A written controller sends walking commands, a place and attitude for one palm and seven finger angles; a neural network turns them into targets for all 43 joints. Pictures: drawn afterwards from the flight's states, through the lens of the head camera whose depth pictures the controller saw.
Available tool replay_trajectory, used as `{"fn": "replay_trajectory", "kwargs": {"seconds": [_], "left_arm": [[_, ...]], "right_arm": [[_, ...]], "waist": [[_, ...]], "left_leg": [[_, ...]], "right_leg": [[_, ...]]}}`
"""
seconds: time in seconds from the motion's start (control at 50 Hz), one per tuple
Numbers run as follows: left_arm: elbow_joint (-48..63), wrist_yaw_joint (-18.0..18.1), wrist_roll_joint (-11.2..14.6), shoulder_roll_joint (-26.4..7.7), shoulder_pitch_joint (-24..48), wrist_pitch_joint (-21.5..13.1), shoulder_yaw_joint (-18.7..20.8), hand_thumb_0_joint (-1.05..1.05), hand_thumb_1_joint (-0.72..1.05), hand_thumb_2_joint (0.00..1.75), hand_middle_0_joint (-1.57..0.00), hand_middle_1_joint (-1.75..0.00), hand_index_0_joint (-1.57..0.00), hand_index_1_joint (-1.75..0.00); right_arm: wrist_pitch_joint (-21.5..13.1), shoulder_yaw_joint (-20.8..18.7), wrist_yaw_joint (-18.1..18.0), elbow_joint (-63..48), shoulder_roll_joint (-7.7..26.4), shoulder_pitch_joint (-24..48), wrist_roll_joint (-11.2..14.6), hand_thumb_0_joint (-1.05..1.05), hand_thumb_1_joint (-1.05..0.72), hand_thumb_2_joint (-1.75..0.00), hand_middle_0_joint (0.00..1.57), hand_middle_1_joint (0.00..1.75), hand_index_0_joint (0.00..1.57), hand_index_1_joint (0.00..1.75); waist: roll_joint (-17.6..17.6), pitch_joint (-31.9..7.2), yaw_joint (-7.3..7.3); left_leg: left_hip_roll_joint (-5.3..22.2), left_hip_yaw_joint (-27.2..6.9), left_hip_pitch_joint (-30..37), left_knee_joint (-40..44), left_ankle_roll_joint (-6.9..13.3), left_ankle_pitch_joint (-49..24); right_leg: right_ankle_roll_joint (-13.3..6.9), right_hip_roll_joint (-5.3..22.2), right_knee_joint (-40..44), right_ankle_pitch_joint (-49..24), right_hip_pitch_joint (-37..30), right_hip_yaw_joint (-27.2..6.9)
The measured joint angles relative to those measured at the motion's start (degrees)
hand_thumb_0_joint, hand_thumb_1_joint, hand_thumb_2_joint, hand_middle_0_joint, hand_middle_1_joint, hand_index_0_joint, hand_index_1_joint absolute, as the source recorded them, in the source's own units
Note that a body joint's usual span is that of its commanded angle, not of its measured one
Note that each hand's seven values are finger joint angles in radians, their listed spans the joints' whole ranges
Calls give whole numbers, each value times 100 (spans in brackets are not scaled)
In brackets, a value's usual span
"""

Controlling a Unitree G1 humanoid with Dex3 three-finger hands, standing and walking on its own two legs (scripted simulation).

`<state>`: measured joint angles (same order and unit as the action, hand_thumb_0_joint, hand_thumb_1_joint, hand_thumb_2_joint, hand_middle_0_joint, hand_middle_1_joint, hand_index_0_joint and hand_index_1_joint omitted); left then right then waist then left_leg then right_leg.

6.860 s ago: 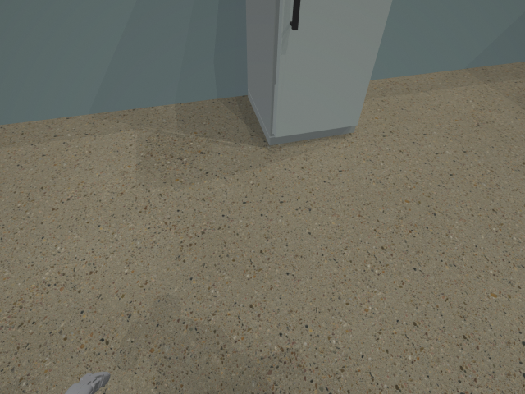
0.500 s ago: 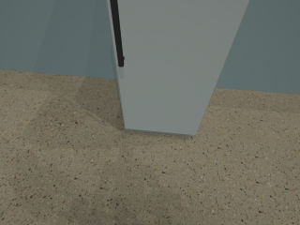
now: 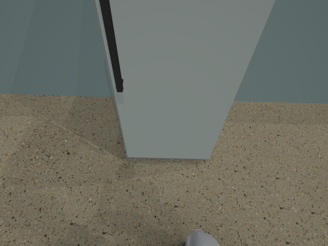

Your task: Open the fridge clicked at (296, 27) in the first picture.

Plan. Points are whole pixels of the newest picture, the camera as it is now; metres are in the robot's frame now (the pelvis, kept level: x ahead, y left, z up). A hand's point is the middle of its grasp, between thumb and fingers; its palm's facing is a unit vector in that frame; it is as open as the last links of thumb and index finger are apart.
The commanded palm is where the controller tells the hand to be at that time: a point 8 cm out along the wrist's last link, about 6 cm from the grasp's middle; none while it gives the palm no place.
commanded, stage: take the last steps up to it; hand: left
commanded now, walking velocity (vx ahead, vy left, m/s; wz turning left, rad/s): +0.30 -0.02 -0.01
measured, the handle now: (110, 26) +0.69 +0.18 +0.19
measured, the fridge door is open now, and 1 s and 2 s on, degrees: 0 0 0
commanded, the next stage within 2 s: come to a stop and stand still in 0.48 s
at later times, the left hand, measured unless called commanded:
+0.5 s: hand (102, 245) +0.16 +0.17 -0.18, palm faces +0.11 -0.98 -0.17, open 7.3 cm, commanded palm none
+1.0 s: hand (109, 200) +0.28 +0.17 -0.17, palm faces +0.04 -0.97 -0.26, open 7.4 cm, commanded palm none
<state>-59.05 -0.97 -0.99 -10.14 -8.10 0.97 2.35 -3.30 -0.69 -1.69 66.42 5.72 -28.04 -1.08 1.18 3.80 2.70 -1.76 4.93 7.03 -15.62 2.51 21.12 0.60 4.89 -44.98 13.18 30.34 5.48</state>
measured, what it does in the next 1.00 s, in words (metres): walks ahead: right foot, then left foot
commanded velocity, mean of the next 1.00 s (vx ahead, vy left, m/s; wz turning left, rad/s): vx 0.03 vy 0.00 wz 0.01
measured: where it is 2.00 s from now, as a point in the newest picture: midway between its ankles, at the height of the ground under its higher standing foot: outside the picture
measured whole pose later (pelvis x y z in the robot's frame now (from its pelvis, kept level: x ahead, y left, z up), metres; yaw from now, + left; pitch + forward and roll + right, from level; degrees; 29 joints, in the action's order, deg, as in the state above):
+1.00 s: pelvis +0.22 -0.02 +0.00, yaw +1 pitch -2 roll +0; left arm -58.9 1.9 -1.5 -9.6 -9.6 1.2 2.3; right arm 3.3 -4.0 -1.8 60.7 10.4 -10.3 0.0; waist -1.9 6.3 0.2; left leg 1.4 2.7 -19.0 -51.3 -1.1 28.9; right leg -1.4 2.8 -33.1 13.1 17.5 5.6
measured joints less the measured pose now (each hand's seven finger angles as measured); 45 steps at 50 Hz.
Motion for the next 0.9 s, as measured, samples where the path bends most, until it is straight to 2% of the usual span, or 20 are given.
{"fn": "replay_trajectory", "kwargs": {"seconds": [0.04, 0.08, 0.1, 0.16, 0.18, 0.22, 0.26, 0.34, 0.44, 0.52, 0.58, 0.64, 0.68, 0.78, 0.82, 0.86, 0.9], "left_arm": [[87, -3, 6, 59, 170, -62, -17, 1, 91, 90, -20, -30, -19, -30], [193, -6, -3, 87, 271, -199, -29, 1, 91, 90, -20, -30, -20, -30], [238, 2, -22, 86, 298, -304, -21, 1, 91, 90, -20, -30, -20, -30], [279, 54, 22, 153, 276, -471, -7, 0, 91, 90, -20, -30, -20, -30], [259, 75, 34, 175, 209, -460, -10, 0, 91, 90, -20, -30, -20, -30], [169, 128, 36, 208, 25, -423, -16, 0, 91, 90, -20, -30, -20, -30], [95, 239, 64, 179, -149, -422, 87, -1, 93, 90, -21, -30, -20, -30], [-91, 230, -1, 26, -461, -365, 81, -1, 95, 90, -20, -30, -20, -30], [-258, 152, -34, 13, -785, -348, 51, -1, 93, 90, -20, -30, -20, -30], [-356, 136, -14, 58, -1078, -307, 34, 0, 92, 90, -20, -30, -20, -30], [-465, 139, 3, 36, -1123, -171, 27, 0, 91, 90, -20, -30, -20, -30], [-526, 147, -13, 76, -1047, -113, 2, 1, 91, 90, -20, -30, -20, -30], [-504, 173, 11, 100, -919, -103, -25, 1, 91, 90, -20, -30, -20, -30], [-341, 244, 25, 105, -599, -24, -74, 1, 91, 90, -20, -30, -20, -30], [-274, 254, 4, 46, -517, 23, -52, 1, 92, 90, -20, -30, -20, -30], [-191, 251, -18, -36, -480, 29, -19, 1, 92, 90, -20, -30, -20, -30], [-149, 259, -45, -51, -411, 22, 7, 1, 92, 90, -20, -30, -20, -30]], "right_arm": [[13, -12, -3, 75, 29, -91, -4, 0, -91, -90, 21, 30, 20, 30], [34, -23, 5, 156, 40, -191, 17, 0, -91, -90, 21, 30, 20, 30], [56, -30, 24, 198, 26, -222, 47, 0, -91, -90, 21, 30, 20, 30], [165, -82, 72, 192, 87, 8, 119, 1, -91, -90, 21, 30, 20, 30], [188, -113, 86, 144, 126, 116, 116, 1, -91, -90, 21, 30, 20, 30], [232, -161, 109, -13, 216, 379, 73, 1, -91, -90, 20, 30, 20, 30], [254, -202, 119, -227, 285, 652, 33, 1, -91, -90, 20, 30, 19, 30], [260, -243, 163, -601, 353, 1140, 1, 0, -91, -90, 20, 30, 19, 30], [191, -257, 213, -757, 440, 1510, -3, 1, -93, -90, 20, 30, 19, 30], [77, -195, 229, -770, 464, 1611, -2, 0, -93, -90, 20, 30, 19, 30], [9, -127, 189, -776, 318, 1677, -30, 0, -92, -90, 20, 30, 19, 30], [-22, -132, 30, -800, 267, 1663, 7, -1, -95, -90, 20, 30, 20, 30], [1, -95, -28, -739, 292, 1665, 9, -1, -96, -90, 21, 30, 20, 30], [208, -66, -57, -529, 298, 1695, 37, -1, -96, -90, 21, 30, 20, 30], [301, -107, -52, -492, 280, 1694, 48, 0, -95, -90, 21, 30, 20, 30], [382, -151, -41, -489, 260, 1674, 54, 0, -94, -90, 21, 30, 20, 30], [459, -211, -23, -505, 299, 1699, 71, 0, -93, -90, 21, 30, 20, 30]], "waist": [[-85, 55, 64], [-149, 87, 73], [-132, 96, 38], [-225, 196, -16], [-246, 180, -38], [-272, 99, -64], [-295, 9, -69], [-286, -155, -105], [-243, -231, -320], [-199, -267, -478], [52, -177, -525], [86, -117, -460], [87, -49, -426], [81, 83, -366], [80, 116, -354], [104, 130, -350], [-22, 169, -320]], "left_leg": [[73, 23, 79, -162, -71, 236], [182, 26, 7, -717, -136, 600], [226, 33, -220, -1383, -147, 779], [300, -301, -1470, -4365, -61, 791], [333, -339, -1862, -4984, -33, 607], [466, -334, -2559, -5505, -37, 208], [625, -343, -3096, -5362, -106, -57], [858, -250, -3564, -4204, -270, -435], [835, -152, -3284, -2714, -339, -624], [676, -12, -2594, -1601, -339, -948], [488, 173, -2442, -1724, -111, -718], [413, 270, -2147, -1384, -40, -734], [366, 276, -1961, -1111, -28, -833], [347, 250, -1732, -960, -94, -816], [371, 264, -1718, -1097, -151, -708], [380, 296, -1764, -1347, -227, -548], [486, 268, -1891, -1677, -301, -378]], "right_leg": [[-130, -111, 452, 85, -188, 77], [-265, -262, 982, -65, -555, 169], [-373, -278, 1100, -374, -681, 184], [-477, -367, 809, -125, -849, 306], [-477, -397, 906, -51, -990, 331], [-436, -447, 1229, -69, -1263, 351], [-421, -491, 1581, -156, -1502, 381], [-404, -521, 2052, -208, -1828, 386], [-280, -498, 2173, -13, -2109, 361], [-93, -420, 1747, 447, -2186, 344], [-142, -230, 339, 1299, -1709, 57], [-104, -195, -807, 1414, -1116, -95], [-8, -150, -697, 1201, -956, -148], [104, -106, 555, 660, -1099, -210], [93, -112, 938, 356, -1227, -191], [43, -100, 1292, -316, -1387, -191], [-78, -178, 1196, -128, -1378, -156]]}}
